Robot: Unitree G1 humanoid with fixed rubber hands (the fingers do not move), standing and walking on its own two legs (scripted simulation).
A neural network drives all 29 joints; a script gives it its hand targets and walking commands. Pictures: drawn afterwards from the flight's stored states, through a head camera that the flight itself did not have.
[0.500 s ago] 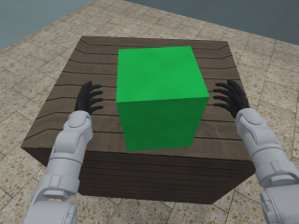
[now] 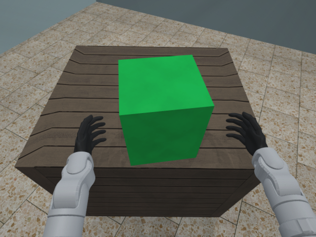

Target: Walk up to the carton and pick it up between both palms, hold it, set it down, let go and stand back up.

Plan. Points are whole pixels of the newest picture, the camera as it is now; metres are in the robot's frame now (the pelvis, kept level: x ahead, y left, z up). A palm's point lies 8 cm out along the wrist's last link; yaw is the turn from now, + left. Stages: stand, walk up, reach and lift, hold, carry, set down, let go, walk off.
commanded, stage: set down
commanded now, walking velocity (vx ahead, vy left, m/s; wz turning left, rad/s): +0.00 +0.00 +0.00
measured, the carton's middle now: (160, 112) +0.45 +0.02 +0.03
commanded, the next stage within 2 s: let go in 1.34 s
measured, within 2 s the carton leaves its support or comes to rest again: neither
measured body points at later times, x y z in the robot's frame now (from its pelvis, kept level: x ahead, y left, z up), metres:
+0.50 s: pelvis +0.00 +0.01 +0.00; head +0.02 +0.01 +0.45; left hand +0.27 +0.19 +0.02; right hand +0.27 -0.22 +0.01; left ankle +0.01 +0.14 -0.75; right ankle +0.02 -0.10 -0.75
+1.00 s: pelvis +0.02 +0.01 +0.00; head +0.04 +0.01 +0.45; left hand +0.23 +0.21 -0.02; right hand +0.24 -0.22 -0.02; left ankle +0.01 +0.14 -0.75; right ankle +0.02 -0.10 -0.75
